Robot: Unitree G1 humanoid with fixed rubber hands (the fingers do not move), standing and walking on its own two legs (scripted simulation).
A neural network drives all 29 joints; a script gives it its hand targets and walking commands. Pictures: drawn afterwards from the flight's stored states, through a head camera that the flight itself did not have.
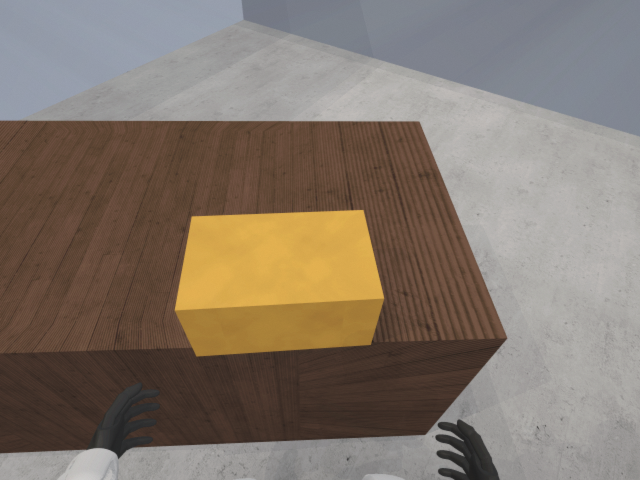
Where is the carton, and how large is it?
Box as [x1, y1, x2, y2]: [175, 210, 383, 356]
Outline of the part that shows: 363,210 192,216 175,311 196,356 370,344 382,304 383,295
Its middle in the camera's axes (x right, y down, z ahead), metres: -0.06 +0.06 +0.66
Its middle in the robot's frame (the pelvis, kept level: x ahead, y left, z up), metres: +0.44 +0.06 -0.07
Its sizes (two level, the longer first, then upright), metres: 0.296 0.185 0.146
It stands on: a pedestal, 0.60 m high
